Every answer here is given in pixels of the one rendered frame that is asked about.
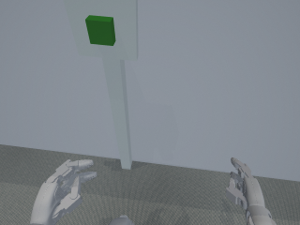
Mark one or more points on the robot left hand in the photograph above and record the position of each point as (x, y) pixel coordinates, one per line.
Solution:
(46, 210)

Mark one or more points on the panel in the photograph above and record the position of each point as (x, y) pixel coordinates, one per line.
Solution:
(125, 47)

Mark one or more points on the right robot forearm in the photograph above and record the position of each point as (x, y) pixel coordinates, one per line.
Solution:
(259, 215)

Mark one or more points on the button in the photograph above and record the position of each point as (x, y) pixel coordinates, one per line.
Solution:
(100, 30)

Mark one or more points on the robot right hand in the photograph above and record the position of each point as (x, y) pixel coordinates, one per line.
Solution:
(248, 191)

